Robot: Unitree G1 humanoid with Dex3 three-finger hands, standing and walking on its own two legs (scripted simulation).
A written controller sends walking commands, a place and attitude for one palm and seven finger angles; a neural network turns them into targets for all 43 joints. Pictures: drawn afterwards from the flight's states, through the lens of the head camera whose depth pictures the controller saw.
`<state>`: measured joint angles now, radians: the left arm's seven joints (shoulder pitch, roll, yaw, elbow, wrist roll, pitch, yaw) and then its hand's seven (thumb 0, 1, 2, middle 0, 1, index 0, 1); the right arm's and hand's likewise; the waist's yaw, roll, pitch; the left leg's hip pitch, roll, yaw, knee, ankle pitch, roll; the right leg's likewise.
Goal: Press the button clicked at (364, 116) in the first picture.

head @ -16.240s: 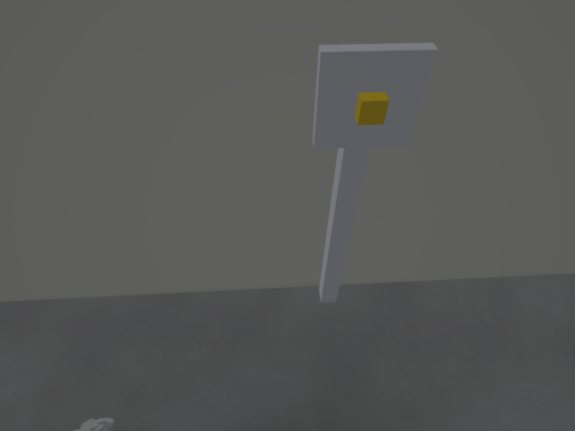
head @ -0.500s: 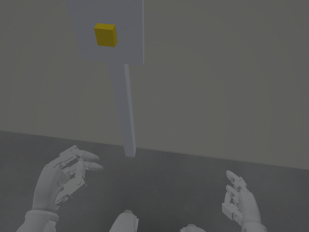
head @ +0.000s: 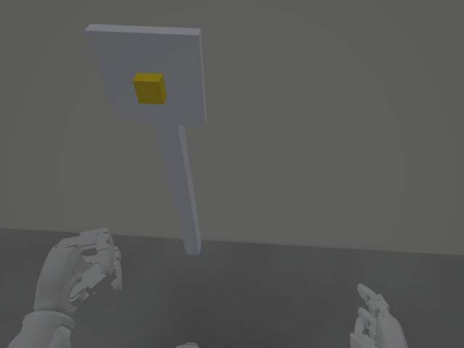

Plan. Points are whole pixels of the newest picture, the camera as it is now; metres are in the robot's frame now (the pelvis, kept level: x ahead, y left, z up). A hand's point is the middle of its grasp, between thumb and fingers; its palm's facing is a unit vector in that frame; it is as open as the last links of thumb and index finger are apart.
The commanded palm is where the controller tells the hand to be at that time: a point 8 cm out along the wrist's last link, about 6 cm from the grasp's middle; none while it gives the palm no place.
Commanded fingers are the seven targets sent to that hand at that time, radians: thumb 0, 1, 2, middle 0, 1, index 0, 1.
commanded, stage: raise the hand and make a fist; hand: left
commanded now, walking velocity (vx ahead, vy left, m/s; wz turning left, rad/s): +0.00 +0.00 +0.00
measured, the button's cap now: (151, 87) +0.57 +0.21 +0.15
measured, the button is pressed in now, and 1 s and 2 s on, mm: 0 0 0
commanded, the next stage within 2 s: aim a knuckle at the button in 0.90 s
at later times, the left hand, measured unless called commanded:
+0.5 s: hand (92, 229) +0.24 +0.21 +0.14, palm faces +0.03 -1.00 -0.07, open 3.1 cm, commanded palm +0.21 +0.26 +0.15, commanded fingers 0.00 0.90 0.90 -1.30 -1.50 -1.30 -1.50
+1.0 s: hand (97, 234) +0.23 +0.20 +0.15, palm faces +0.04 -1.00 -0.06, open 3.1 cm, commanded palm +0.21 +0.25 +0.15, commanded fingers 0.00 0.90 0.90 -1.30 -1.50 -1.30 -1.50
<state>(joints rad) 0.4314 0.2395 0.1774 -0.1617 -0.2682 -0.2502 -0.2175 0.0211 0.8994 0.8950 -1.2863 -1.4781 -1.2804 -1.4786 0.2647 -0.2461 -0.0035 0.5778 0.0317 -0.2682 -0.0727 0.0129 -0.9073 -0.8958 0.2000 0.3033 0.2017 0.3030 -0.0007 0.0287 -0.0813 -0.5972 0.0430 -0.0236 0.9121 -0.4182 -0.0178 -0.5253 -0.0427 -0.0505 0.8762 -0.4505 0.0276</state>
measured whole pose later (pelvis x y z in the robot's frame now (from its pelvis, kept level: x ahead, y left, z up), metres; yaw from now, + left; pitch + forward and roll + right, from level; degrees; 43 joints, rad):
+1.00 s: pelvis +0.01 -0.01 +0.03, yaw +0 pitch +0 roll -1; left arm 0.25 0.27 0.27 -0.09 -0.31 -0.07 -0.30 0.02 0.90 0.89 -1.30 -1.50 -1.30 -1.50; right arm 0.25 -0.25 0.05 0.61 0.04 -0.28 -0.09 0.01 -0.91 -0.90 0.20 0.30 0.20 0.30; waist 0.04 0.05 -0.05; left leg -0.34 0.05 -0.02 0.67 -0.32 -0.03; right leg -0.29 -0.03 -0.06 0.66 -0.36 0.01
